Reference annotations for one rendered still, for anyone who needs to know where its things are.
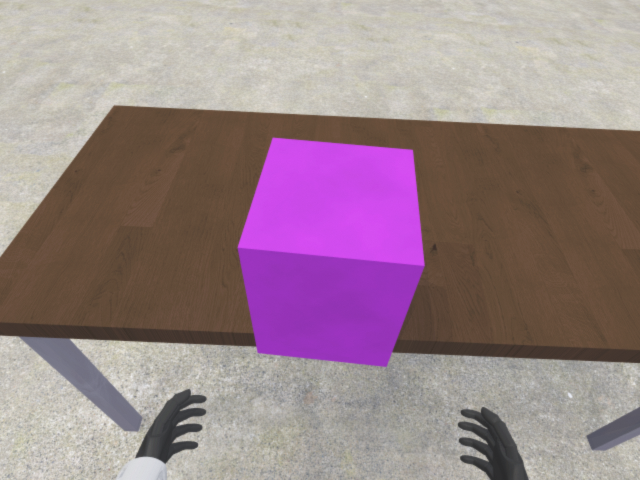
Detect table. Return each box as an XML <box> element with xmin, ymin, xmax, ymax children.
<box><xmin>0</xmin><ymin>105</ymin><xmax>640</xmax><ymax>451</ymax></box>

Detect left robot hand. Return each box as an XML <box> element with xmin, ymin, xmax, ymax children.
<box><xmin>135</xmin><ymin>389</ymin><xmax>207</xmax><ymax>464</ymax></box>

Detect left robot forearm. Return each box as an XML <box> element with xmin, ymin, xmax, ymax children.
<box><xmin>116</xmin><ymin>457</ymin><xmax>167</xmax><ymax>480</ymax></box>

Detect right robot hand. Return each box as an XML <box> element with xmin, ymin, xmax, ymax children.
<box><xmin>458</xmin><ymin>407</ymin><xmax>529</xmax><ymax>480</ymax></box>

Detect carton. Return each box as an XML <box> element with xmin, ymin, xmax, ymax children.
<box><xmin>238</xmin><ymin>138</ymin><xmax>425</xmax><ymax>367</ymax></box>

